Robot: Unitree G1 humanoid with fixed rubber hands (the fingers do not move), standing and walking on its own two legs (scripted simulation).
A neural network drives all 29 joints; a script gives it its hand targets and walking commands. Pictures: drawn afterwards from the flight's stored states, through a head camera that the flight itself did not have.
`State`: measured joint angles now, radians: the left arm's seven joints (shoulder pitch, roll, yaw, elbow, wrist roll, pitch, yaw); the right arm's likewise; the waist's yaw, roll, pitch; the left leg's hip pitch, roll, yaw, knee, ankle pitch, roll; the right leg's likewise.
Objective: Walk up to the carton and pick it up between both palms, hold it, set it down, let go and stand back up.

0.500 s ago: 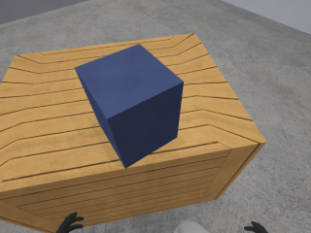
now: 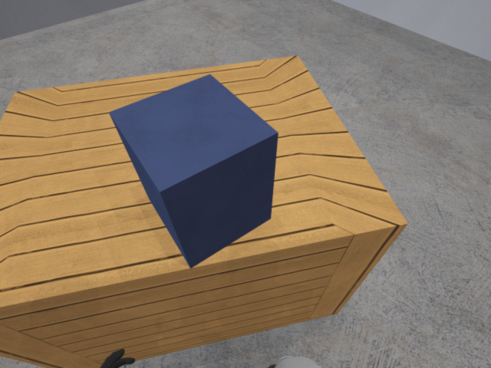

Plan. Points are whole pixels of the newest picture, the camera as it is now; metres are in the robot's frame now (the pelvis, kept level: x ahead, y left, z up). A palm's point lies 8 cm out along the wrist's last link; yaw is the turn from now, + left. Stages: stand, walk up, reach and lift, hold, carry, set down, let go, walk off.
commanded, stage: walk up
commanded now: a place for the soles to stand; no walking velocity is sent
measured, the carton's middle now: (200, 172) +0.44 +0.10 +0.04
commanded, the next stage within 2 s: reach and lift in 0.16 s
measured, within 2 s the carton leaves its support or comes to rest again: neither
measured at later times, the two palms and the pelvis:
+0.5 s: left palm (111, 355) +0.16 +0.24 -0.10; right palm (394, 335) +0.18 -0.25 -0.11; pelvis +0.00 +0.00 -0.02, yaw +7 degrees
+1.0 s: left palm (116, 332) +0.18 +0.23 -0.06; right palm (392, 313) +0.21 -0.24 -0.07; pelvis +0.04 +0.00 +0.01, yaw +9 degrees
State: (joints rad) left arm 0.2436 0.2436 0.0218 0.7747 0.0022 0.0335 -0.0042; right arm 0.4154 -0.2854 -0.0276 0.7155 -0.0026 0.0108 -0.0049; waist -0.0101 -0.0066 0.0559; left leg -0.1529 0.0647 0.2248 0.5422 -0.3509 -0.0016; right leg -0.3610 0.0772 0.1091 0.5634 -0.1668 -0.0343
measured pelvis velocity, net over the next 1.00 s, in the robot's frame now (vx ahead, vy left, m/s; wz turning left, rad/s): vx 0.04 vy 0.00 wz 0.15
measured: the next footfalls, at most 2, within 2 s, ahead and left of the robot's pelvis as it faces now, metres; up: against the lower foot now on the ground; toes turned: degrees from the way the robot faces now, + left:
none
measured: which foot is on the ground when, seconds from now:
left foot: down 0.00-1.00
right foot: down 0.00-1.00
